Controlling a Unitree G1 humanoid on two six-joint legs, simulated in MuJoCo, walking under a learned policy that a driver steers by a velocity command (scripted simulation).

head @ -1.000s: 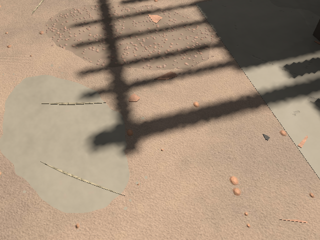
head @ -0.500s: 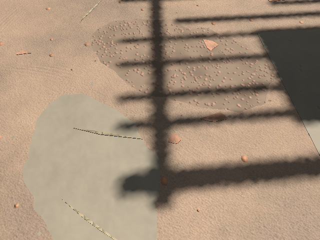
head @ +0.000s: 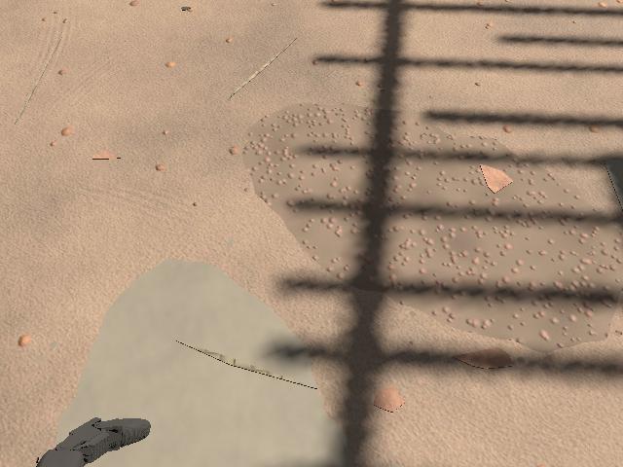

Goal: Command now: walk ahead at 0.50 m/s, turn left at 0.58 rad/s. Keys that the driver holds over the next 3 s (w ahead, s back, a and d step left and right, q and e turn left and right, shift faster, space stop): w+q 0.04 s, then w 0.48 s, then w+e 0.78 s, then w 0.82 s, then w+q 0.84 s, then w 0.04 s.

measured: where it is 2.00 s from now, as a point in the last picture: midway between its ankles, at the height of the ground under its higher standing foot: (324, 243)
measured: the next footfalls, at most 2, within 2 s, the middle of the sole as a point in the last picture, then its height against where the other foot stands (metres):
left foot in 0.48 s outside the picture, level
right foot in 1.02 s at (330, 372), level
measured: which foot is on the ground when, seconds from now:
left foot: up 0.00-0.46, down 0.48-1.00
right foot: down 0.00-0.48, up 0.50-1.00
